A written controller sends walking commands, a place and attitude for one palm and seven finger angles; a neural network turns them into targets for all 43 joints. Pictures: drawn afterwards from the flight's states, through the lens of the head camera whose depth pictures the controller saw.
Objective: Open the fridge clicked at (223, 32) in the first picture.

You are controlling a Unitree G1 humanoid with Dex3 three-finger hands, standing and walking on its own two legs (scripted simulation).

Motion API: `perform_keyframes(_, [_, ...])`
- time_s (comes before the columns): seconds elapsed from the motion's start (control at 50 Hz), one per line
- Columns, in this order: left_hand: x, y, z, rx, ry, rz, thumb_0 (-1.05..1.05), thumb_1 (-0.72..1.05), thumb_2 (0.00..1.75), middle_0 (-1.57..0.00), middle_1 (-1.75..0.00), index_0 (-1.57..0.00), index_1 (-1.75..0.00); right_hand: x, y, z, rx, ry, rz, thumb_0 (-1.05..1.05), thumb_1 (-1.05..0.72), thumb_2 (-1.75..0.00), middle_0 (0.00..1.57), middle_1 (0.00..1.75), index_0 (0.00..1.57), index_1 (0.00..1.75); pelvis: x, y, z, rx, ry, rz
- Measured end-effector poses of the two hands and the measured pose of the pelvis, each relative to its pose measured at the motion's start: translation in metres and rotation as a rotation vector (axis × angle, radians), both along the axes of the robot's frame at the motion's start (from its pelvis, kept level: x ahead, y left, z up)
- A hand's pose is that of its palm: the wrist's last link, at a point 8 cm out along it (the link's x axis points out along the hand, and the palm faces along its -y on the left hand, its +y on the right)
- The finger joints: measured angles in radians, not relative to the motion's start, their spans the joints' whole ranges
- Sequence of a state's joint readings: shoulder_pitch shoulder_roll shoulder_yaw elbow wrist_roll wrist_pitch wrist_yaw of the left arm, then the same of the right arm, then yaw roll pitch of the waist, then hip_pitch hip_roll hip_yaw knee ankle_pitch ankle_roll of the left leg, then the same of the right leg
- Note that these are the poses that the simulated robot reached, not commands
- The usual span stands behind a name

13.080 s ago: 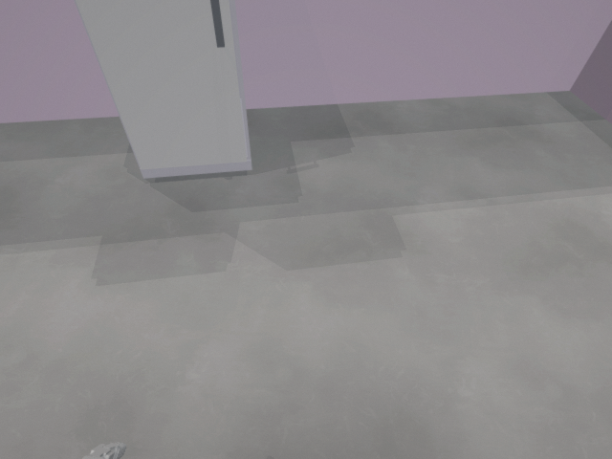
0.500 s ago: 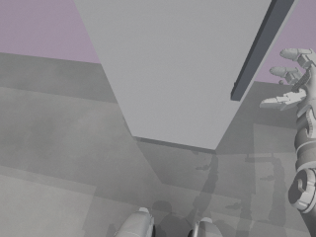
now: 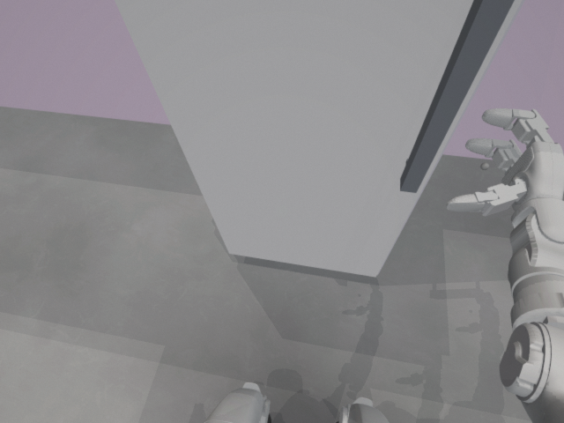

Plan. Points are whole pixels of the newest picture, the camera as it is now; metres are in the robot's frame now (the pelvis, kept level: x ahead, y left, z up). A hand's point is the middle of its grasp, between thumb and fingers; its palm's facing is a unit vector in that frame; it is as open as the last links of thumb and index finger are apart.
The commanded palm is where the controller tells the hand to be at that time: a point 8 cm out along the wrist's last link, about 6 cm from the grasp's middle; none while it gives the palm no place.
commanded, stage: move the hooked fingers beside the handle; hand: right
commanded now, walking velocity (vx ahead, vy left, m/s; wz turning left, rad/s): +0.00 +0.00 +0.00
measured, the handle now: (448, 84) +0.55 -0.13 +0.15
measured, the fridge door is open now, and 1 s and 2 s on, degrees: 0 0 0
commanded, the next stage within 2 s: feel for the door with the fingertips in 0.26 s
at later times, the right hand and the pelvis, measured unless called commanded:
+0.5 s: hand (472, 161) +0.48 -0.18 +0.08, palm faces +0.01 +1.00 +0.00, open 14.0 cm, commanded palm +0.46 -0.22 +0.08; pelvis -0.01 +0.00 -0.01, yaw +0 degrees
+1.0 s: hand (452, 155) +0.49 -0.16 +0.08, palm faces +0.02 +1.00 -0.02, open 14.0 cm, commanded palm +0.47 -0.20 +0.08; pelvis -0.01 +0.01 -0.01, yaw -1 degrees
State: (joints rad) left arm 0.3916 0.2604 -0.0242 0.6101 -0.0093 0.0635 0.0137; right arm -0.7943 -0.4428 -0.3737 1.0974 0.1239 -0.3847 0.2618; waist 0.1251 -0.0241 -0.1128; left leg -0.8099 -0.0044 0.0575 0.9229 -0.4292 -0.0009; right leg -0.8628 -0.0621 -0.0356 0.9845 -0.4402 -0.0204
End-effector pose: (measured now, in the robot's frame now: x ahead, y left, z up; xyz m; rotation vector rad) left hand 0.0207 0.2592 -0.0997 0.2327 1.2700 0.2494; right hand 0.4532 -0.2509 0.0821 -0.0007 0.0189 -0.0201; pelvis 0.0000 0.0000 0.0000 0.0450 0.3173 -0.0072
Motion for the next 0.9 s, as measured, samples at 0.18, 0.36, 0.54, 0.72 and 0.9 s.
perform_keyframes(0.18, [0.016, 0.004, -0.002, 0.018, -0.041, -0.036, 0.00, 0.91, 0.90, -0.20, -0.30, -0.20, -0.30, -0.001, -0.002, -0.003, -0.002, -0.005, -0.003, -0.02, 0.50, -0.30, 0.30, 1.20, 0.30, 1.20, -0.005, 0.001, -0.004, 0.002, 0.004, -0.010])
perform_keyframes(0.36, [0.002, 0.005, -0.004, 0.018, -0.002, -0.025, 0.00, 0.91, 0.90, -0.20, -0.30, -0.20, -0.30, 0.004, 0.003, -0.003, -0.005, 0.002, 0.009, -0.02, 0.50, -0.30, 0.30, 1.20, 0.30, 1.20, -0.008, 0.002, -0.006, 0.004, 0.012, -0.013])
perform_keyframes(0.54, [-0.020, 0.002, -0.005, 0.001, 0.040, 0.009, 0.00, 0.91, 0.90, -0.20, -0.30, -0.20, -0.30, 0.009, 0.018, -0.002, -0.002, -0.010, 0.014, -0.02, 0.50, -0.30, 0.30, 1.20, 0.30, 1.20, -0.007, 0.002, -0.005, 0.001, 0.015, -0.004])
perform_keyframes(0.72, [-0.022, 0.000, -0.005, -0.019, 0.030, 0.022, 0.00, 0.91, 0.90, -0.20, -0.30, -0.20, -0.30, 0.005, 0.033, -0.003, 0.002, -0.014, 0.006, -0.02, 0.50, -0.30, 0.30, 1.20, 0.30, 1.20, -0.005, 0.003, -0.003, -0.005, 0.004, 0.003])
perform_keyframes(0.9, [-0.010, 0.003, -0.007, -0.018, -0.005, -0.001, 0.00, 0.91, 0.90, -0.20, -0.30, -0.20, -0.30, 0.005, 0.039, 0.000, -0.016, -0.017, -0.007, -0.02, 0.50, -0.30, 0.30, 1.20, 0.30, 1.20, -0.008, 0.005, -0.004, -0.007, -0.001, -0.006])
